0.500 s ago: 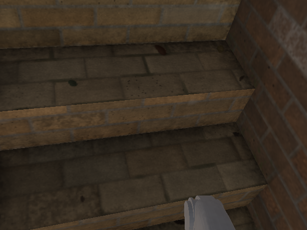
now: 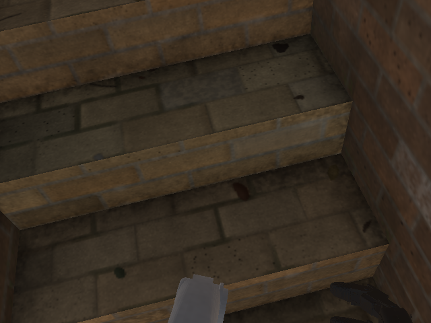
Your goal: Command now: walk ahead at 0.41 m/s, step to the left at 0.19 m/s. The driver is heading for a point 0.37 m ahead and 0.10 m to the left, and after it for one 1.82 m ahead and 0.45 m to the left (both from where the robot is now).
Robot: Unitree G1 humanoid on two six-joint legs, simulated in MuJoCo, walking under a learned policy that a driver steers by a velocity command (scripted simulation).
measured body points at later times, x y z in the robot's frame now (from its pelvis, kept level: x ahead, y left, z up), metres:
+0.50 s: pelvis +0.15 +0.05 +0.15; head +0.18 +0.03 +0.60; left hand +0.32 +0.27 +0.07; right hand +0.23 -0.22 +0.01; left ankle +0.20 +0.09 -0.55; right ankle +0.17 -0.07 -0.33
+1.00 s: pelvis +0.30 +0.09 +0.19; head +0.33 +0.06 +0.63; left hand +0.22 +0.35 +0.08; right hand +0.59 -0.02 +0.10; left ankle +0.25 +0.25 -0.22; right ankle +0.27 -0.04 -0.55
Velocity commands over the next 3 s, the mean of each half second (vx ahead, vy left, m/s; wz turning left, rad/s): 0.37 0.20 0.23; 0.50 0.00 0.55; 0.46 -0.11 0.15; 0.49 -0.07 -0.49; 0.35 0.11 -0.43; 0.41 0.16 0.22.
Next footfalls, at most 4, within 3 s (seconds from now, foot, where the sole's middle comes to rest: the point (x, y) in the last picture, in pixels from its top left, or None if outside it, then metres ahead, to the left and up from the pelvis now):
0.16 left None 0.24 0.09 -0.59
0.72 right None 0.31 -0.03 -0.59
1.16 left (99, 269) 0.46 0.36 -0.40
1.70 right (157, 98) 0.82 0.22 -0.21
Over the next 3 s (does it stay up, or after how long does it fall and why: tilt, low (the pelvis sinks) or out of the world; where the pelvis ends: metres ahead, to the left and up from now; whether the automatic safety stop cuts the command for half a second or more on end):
stays up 1.30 0.27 0.94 its command is cut before an obstacle after 1.2 s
